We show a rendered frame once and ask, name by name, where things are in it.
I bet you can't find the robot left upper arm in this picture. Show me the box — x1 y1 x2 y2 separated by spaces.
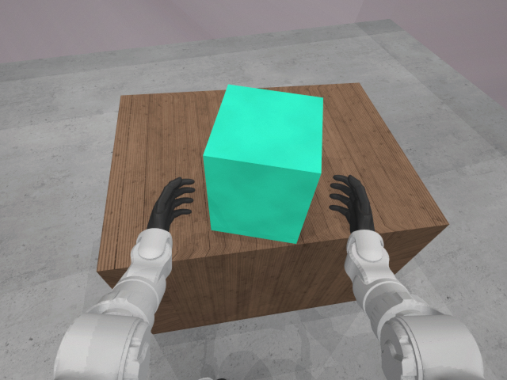
54 313 151 380

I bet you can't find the robot left hand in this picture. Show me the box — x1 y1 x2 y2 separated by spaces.
147 177 195 232

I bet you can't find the robot right hand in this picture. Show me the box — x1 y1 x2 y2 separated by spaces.
329 175 375 233

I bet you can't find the pedestal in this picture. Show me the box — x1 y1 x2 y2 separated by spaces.
97 82 449 334

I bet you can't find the right robot forearm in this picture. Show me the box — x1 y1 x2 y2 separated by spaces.
345 230 483 373

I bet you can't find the left robot forearm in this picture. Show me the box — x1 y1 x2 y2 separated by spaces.
53 228 173 378

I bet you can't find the carton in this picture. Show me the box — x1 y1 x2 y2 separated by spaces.
203 85 323 244

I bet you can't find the robot right upper arm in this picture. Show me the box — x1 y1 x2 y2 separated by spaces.
380 314 485 380

